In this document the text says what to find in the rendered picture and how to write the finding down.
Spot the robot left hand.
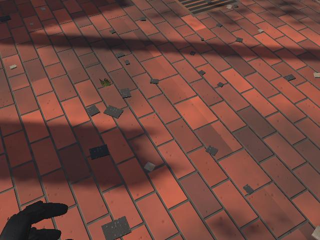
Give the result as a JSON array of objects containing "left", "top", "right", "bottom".
[{"left": 0, "top": 200, "right": 73, "bottom": 240}]

